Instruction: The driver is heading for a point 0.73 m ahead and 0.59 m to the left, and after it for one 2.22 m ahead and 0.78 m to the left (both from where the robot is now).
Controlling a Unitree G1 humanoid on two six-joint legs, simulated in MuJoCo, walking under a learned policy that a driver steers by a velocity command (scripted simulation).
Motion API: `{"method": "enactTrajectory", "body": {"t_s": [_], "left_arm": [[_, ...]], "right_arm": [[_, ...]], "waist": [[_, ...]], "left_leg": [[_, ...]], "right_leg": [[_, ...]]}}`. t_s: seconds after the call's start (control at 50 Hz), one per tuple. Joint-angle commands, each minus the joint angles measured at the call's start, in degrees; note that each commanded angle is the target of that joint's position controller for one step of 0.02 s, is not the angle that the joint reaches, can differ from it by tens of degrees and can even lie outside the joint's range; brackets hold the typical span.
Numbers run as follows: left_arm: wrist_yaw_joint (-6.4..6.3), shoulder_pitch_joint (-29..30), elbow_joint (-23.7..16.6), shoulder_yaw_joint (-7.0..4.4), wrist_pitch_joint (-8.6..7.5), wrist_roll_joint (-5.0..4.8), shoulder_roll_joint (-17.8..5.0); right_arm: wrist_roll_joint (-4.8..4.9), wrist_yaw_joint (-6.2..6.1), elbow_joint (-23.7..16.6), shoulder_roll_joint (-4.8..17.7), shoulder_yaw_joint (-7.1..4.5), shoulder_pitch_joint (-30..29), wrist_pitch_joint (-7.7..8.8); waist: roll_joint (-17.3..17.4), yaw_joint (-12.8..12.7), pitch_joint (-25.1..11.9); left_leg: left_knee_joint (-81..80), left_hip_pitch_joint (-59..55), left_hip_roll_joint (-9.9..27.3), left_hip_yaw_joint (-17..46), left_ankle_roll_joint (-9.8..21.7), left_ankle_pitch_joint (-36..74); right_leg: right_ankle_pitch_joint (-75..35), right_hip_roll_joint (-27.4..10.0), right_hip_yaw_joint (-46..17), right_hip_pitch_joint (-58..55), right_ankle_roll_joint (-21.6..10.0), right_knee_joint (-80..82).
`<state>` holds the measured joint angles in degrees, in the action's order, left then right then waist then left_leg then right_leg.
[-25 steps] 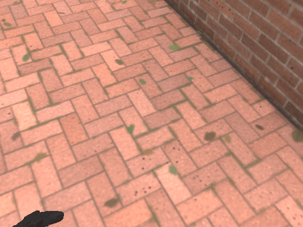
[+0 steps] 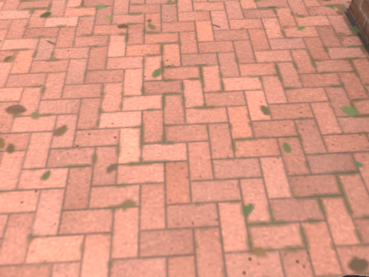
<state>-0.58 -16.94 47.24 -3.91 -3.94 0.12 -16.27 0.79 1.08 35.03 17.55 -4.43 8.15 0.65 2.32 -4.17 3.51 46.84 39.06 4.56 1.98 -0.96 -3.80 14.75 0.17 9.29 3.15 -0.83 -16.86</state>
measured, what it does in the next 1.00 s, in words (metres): walks ahead, turning left: left foot, then right foot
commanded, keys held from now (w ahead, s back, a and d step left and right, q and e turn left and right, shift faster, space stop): q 0.42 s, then w+q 0.56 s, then w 0.02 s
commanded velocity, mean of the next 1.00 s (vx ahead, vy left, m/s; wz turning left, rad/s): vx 0.24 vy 0.00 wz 0.60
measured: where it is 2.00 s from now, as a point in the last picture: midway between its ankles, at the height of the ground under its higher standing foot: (81, 200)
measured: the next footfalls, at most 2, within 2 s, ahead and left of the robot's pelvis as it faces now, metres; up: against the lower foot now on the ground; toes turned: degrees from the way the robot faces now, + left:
left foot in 0.12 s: +0.23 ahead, +0.12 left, +0.00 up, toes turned +6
right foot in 0.58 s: +0.26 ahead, -0.10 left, +0.00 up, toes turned +25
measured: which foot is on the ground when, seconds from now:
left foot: up 0.00-0.10, down 0.12-0.58, up 0.60-1.00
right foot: down 0.00-0.14, up 0.16-0.56, down 0.58-1.00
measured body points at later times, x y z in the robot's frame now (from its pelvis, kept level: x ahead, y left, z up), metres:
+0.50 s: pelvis +0.14 +0.02 -0.01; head +0.17 +0.04 +0.44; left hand +0.22 +0.33 -0.12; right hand +0.37 -0.21 -0.09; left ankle +0.19 +0.12 -0.74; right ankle +0.23 -0.13 -0.71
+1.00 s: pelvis +0.27 +0.09 -0.01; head +0.29 +0.10 +0.44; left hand +0.09 +0.32 -0.13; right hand +0.59 +0.03 -0.09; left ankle +0.29 +0.28 -0.71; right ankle +0.22 -0.11 -0.74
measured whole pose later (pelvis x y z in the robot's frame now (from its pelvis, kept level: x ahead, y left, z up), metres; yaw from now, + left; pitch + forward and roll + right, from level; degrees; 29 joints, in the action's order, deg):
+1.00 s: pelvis +0.27 +0.09 -0.01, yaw +36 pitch +2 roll +0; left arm -0.7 -23.1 46.6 -3.9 -3.1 -0.8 -17.2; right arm 1.5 3.1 33.2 16.0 -3.7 6.2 0.3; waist 1.1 -6.1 0.5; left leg 41.5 35.4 3.5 -0.6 0.4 -8.7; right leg 21.6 -4.8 10.9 -4.2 3.7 -15.9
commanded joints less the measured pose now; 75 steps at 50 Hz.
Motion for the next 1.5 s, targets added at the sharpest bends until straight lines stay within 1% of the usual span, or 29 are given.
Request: {"method": "enactTrajectory", "body": {"t_s": [0.02,0.08,0.12,0.14,0.16,0.18,0.2,0.22,0.3,0.5,0.56,0.58,0.6,0.62,0.66,0.72,0.84,0.96,1.0,1.04,1.06,1.08,1.1,1.12,1.14,1.18,1.26,1.36,1.5], "left_arm": [[-0.75,4.5,-3.81,-2.33,0.01,-0.99,-10.47],[-1.06,5.83,-4.03,-3.17,0.76,-2.61,-12.48],[-1.06,5.74,-4.45,-2.62,1.05,-2.74,-10.41],[-0.55,2.07,-5.98,-0.96,1.0,0.81,-5.54],[0.27,-2.9,-7.42,0.39,0.69,1.56,-4.36],[0.81,1.65,-6.73,-0.78,0.61,0.05,-9.76],[0.7,5.85,-8.04,-0.76,0.88,-1.05,-9.94],[-0.03,6.43,-7.42,-0.67,1.46,-0.39,-8.81],[-0.97,4.7,-6.8,-0.72,3.25,0.63,-7.9],[-0.35,10.25,-9.35,-0.42,2.68,-0.31,-6.54],[0.31,4.83,-7.98,-1.02,1.45,-0.84,-6.15],[0.04,0.31,-7.0,-1.89,1.23,-0.28,-8.65],[-0.14,-3.32,-6.37,-2.78,1.31,1.23,-13.3],[0.46,-1.49,-6.76,-3.45,0.59,2.51,-15.16],[-0.61,4.49,-8.65,-2.12,0.02,0.59,-9.47],[-1.28,2.18,-8.16,-1.29,-0.27,0.28,-7.54],[-0.78,-3.19,-6.14,-1.69,-0.45,0.75,-8.73],[-0.32,-4.82,-3.81,-2.85,0.17,-1.1,-12.12],[-0.08,-4.8,-3.06,-3.23,0.54,-1.91,-13.24],[-0.22,-4.21,-2.4,-3.03,0.81,-2.42,-13.42],[-0.34,-5.41,-2.65,-2.12,0.37,-1.74,-11.47],[0.27,-7.54,-6.55,0.5,-0.6,1.12,-4.46],[0.47,-5.72,-6.45,0.64,-2.43,-0.42,-5.65],[0.71,0.05,-8.04,-0.8,-3.13,-3.0,-10.17],[0.6,2.49,-8.76,-0.38,-3.53,-3.14,-9.36],[0.27,1.67,-7.62,-0.77,-2.96,-0.94,-8.95],[0.78,-0.09,-6.36,-0.37,-0.67,-0.36,-6.28],[1.5,10.41,-9.12,0.75,-1.34,-0.2,-3.58],[3.86,19.01,-12.77,0.86,-2.17,-0.73,-4.46]], "right_arm": [[0.05,1.51,-4.61,1.51,-0.28,-2.7,0.56],[-0.39,2.22,-5.07,4.74,-1.88,-0.02,0.12],[-0.57,1.24,-2.1,9.05,-4.27,11.35,0.07],[-0.48,-0.32,-2.65,14.28,-5.18,13.47,-0.2],[-1.75,-0.38,-5.89,17.58,-4.75,8.91,0.23],[-1.41,0.21,-6.72,12.6,-3.75,8.33,0.3],[-0.93,0.31,-6.4,10.55,-2.94,5.52,0.56],[-0.09,0.1,-5.86,9.02,-2.56,3.52,0.39],[-1.44,-1.04,-6.27,9.0,-2.46,-0.58,-0.36],[-0.39,-2.52,-5.44,9.25,-2.58,0.86,-2.05],[0.31,-2.54,-5.09,8.0,-2.02,0.87,-2.34],[0.47,-2.68,-5.21,5.69,-1.37,1.05,-2.27],[0.82,-2.69,-6.39,1.81,-0.49,1.05,-1.87],[0.38,-2.29,-8.92,5.49,-1.25,-1.99,-0.6],[-0.12,-1.71,-6.18,8.6,-2.47,0.91,-0.37],[-0.17,-1.0,-4.74,5.66,-2.01,1.58,-0.18],[0.44,0.04,-6.23,2.63,-0.79,-4.42,0.37],[0.89,2.32,-8.0,1.16,0.32,-10.15,0.82],[0.59,2.61,-8.04,2.15,-0.09,-8.99,0.83],[0.42,2.18,-4.74,5.51,-2.29,3.31,0.77],[0.67,1.24,-1.9,8.84,-4.05,12.98,0.34],[0.73,0.11,-0.8,16.16,-5.17,17.88,0.37],[0.72,0.08,-1.62,14.52,-4.16,19.06,1.11],[-0.08,0.54,-0.79,10.95,-2.84,16.43,1.99],[0.08,0.54,-0.26,9.16,-2.21,13.69,2.4],[-0.48,0.63,-0.47,5.25,-0.72,6.81,2.96],[-0.74,0.23,1.25,5.25,-0.61,4.63,4.47],[-0.5,-0.87,4.59,6.15,-0.55,8.1,4.35],[0.44,-1.43,9.46,8.28,-1.24,14.66,3.01]], "waist": [[-7.67,1.41,-3.22],[-8.62,4.18,-5.49],[-4.5,10.05,-10.89],[8.95,8.14,-15.49],[15.46,3.64,-25.45],[4.89,8.2,-27.55],[2.89,7.28,-20.42],[-1.53,5.41,-14.75],[2.8,2.0,-11.37],[7.46,4.89,-11.12],[6.38,1.48,-8.94],[1.61,-0.18,-8.75],[-11.49,0.07,-8.43],[-16.46,0.86,-2.5],[-12.36,3.45,-0.05],[-10.18,2.39,-0.06],[-9.74,-0.98,1.0],[-9.44,-2.14,3.6],[-9.93,-0.25,2.43],[-8.72,7.81,-5.67],[-6.39,12.21,-11.55],[10.18,10.27,-18.46],[10.33,11.19,-28.5],[5.62,12.0,-20.24],[4.8,10.35,-13.9],[2.73,5.58,-7.66],[1.29,2.45,-4.23],[0.56,5.82,-0.29],[0.51,7.93,1.59]], "left_leg": [[-7.88,-7.35,-1.54,-3.19,1.02,4.41],[-12.26,-12.93,-4.3,-5.17,4.24,-2.52],[-20.88,-29.09,-7.63,-5.31,8.01,6.54],[-17.84,-44.34,5.04,11.35,12.93,32.48],[-20.24,-55.56,18.82,37.81,27.24,34.5],[-24.08,-52.19,15.98,33.95,25.05,22.76],[-25.07,-45.66,13.04,27.45,21.56,16.24],[-26.02,-38.15,9.61,22.85,18.09,11.21],[-28.41,-22.54,4.37,17.26,16.2,11.78],[-29.76,-20.16,1.5,25.41,13.81,-24.24],[-26.91,-14.24,-1.5,26.07,10.92,-32.28],[-18.28,-6.37,-5.06,21.91,7.56,-35.35],[-0.91,4.6,-13.05,8.31,4.15,-32.49],[6.94,12.41,-9.49,8.43,3.59,-26.4],[13.62,12.39,-6.62,8.1,1.91,-17.17],[20.19,10.91,-4.76,4.8,0.02,-9.47],[10.19,10.11,-1.93,1.87,-1.77,-1.94],[-5.75,1.06,-1.12,-3.94,1.21,-4.31],[-9.37,-5.76,-3.33,-6.14,3.89,-8.59],[-15.9,-25.68,-8.29,-8.63,7.82,-5.75],[-15.87,-42.7,-7.9,-5.27,9.54,-3.68],[-17.34,-64.43,9.37,23.56,17.61,-10.25],[-28.48,-64.95,17.14,44.88,23.13,-16.97],[-29.47,-59.9,15.22,35.56,19.92,-14.91],[-29.23,-51.71,12.91,27.57,18.02,-11.46],[-31.66,-37.35,8.28,17.75,15.78,-2.65],[-37.3,-28.95,6.43,10.59,16.55,5.95],[-38.61,-28.54,3.22,3.61,13.6,8.28],[-33.92,-42.0,9.01,5.83,12.06,10.11]], "right_leg": [[-36.4,-13.48,-1.86,0.29,-6.87,0.91],[-45.21,-14.9,-1.3,-2.96,-5.5,-7.45],[-40.35,-10.57,1.2,1.9,-1.91,-26.14],[-2.41,-5.76,1.4,17.88,1.67,-44.56],[28.3,3.57,-7.67,33.24,4.41,-62.73],[22.12,0.41,-15.33,35.21,3.69,-64.21],[17.19,-1.15,-14.56,36.48,2.87,-61.65],[13.67,-3.19,-14.26,35.99,3.14,-56.89],[8.1,-2.37,-12.83,26.46,4.46,-46.83],[4.83,0.98,-13.51,20.12,4.17,-25.02],[1.55,1.1,-11.91,7.54,0.85,-10.3],[5.24,-6.07,-17.81,-0.8,-2.05,-5.04],[19.94,-18.54,-34.2,-5.61,-7.27,1.02],[28.28,-24.22,-47.98,0.27,-12.17,6.29],[23.29,-19.38,-37.57,1.09,-8.83,6.01],[10.25,-15.46,-25.07,1.36,-6.38,7.09],[-3.19,-15.07,-12.75,-2.02,-7.26,8.18],[-8.95,-17.29,-5.46,-3.17,-6.46,7.53],[-23.09,-18.07,-3.52,-3.64,-5.87,3.72],[-47.09,-16.28,1.0,-1.43,-4.15,-12.33],[-42.58,-14.11,2.31,8.13,-2.2,-25.39],[0.95,-6.79,1.64,33.35,1.97,-48.75],[18.26,-1.43,-10.92,38.81,2.37,-59.94],[13.79,-4.26,-13.16,44.21,1.6,-62.09],[9.62,-6.6,-12.11,44.33,0.43,-59.46],[2.33,-10.0,-12.61,37.81,0.38,-52.35],[-4.44,-9.9,-11.68,34.65,2.53,-46.2],[-21.29,-7.25,-9.97,34.46,3.01,-25.68],[-18.35,-4.21,-10.34,35.75,-1.16,-12.8]]}}
Over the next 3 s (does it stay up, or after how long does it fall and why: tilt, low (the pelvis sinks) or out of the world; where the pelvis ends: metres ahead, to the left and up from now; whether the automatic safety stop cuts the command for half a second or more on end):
stays up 0.75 0.54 -0.01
